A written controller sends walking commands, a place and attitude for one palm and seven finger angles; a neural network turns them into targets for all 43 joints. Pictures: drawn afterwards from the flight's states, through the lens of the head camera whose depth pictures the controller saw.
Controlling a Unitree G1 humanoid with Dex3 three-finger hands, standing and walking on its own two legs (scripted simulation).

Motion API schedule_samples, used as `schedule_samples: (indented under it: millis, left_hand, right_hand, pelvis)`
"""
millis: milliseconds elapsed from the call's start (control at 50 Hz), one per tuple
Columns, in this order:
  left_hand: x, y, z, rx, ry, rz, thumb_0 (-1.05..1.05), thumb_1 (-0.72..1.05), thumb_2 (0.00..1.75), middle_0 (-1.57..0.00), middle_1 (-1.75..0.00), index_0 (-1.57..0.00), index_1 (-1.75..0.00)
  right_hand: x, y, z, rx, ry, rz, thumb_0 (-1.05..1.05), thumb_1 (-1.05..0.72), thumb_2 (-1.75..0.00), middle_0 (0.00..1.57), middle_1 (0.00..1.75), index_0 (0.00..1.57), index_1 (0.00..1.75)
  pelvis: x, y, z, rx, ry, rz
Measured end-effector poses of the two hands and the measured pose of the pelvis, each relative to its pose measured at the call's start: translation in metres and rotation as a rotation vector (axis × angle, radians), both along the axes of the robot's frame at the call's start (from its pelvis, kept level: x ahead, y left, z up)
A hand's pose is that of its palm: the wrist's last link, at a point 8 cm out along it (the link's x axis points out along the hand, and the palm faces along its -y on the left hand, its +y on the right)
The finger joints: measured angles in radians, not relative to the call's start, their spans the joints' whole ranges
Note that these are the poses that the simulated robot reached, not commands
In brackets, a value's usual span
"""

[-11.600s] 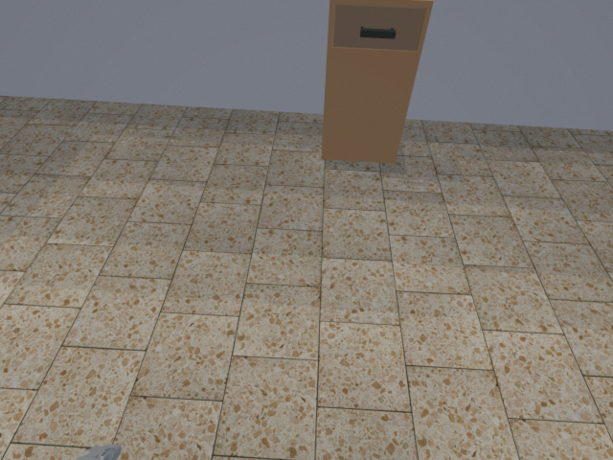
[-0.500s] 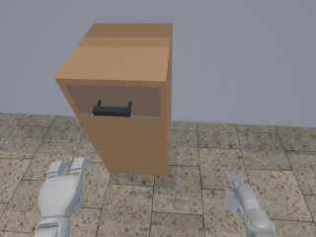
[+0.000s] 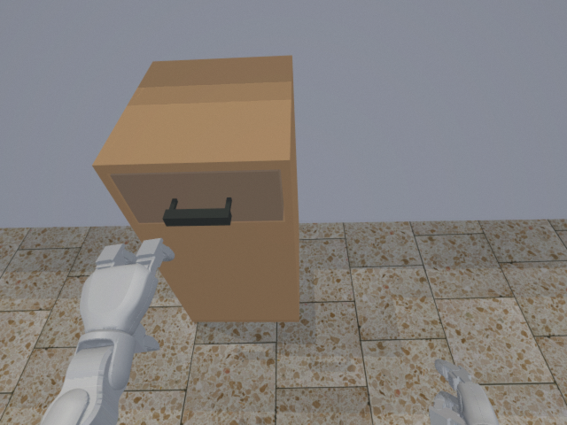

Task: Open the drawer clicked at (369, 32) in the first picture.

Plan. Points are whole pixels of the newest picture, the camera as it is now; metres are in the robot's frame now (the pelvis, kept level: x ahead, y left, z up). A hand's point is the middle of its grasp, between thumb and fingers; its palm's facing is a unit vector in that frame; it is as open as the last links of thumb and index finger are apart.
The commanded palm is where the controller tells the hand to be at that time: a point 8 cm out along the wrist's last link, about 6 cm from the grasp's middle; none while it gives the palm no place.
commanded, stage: raise the hand with hooked fingers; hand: left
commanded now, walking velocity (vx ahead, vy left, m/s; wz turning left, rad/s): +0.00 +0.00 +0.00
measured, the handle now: (199, 209) +0.53 +0.26 -0.08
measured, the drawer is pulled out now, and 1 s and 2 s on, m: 0.00 0.00 0.00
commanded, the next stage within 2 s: move the hooked fingers above the handle in 0.74 s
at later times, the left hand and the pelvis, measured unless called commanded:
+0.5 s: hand (125, 260) +0.30 +0.26 +0.09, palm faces +0.01 -0.07 -1.00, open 13.8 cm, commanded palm +0.27 +0.25 +0.14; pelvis +0.00 +0.01 +0.01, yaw +1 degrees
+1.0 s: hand (141, 261) +0.31 +0.24 +0.07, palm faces -0.02 -0.06 -1.00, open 13.8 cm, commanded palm +0.30 +0.25 +0.13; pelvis +0.00 +0.00 +0.01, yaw +1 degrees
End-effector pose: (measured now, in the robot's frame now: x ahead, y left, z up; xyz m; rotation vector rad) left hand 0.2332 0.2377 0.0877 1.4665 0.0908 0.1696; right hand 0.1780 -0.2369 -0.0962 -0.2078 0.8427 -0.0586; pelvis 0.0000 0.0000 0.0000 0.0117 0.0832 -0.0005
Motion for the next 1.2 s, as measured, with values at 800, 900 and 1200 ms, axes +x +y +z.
schedule_samples:
  millis: [800, 900, 1200]
  left_hand:
    - [0.042, 0.011, 0.045, 0.03, 0.013, -0.077, 0.0, -0.49, 0.3, -0.32, -1.2, -0.32, -1.2]
    - [0.046, 0.008, 0.045, 0.028, 0.033, -0.065, 0.0, -0.49, 0.3, -0.32, -1.2, -0.32, -1.2]
    - [0.084, 0.008, 0.022, 0.051, 0.093, -0.083, 0.0, -0.49, 0.3, -0.32, -1.2, -0.32, -1.2]
  right_hand:
    - [-0.011, 0.012, 0.003, 0.04, 0.058, 0.006, 0.02, -0.9, -0.9, 0.19, 0.3, 0.19, 0.3]
    - [-0.003, 0.013, 0.006, 0.051, 0.029, 0.009, 0.02, -0.9, -0.9, 0.19, 0.3, 0.19, 0.3]
    - [-0.01, 0.001, 0.0, 0.018, 0.052, -0.009, 0.01, -0.9, -0.9, 0.2, 0.3, 0.2, 0.3]
  pelvis:
    - [-0.002, 0.004, 0.014, -0.005, -0.027, 0.012]
    - [-0.001, 0.001, 0.015, -0.004, -0.028, 0.011]
    - [-0.002, -0.006, 0.009, -0.003, 0.023, 0.023]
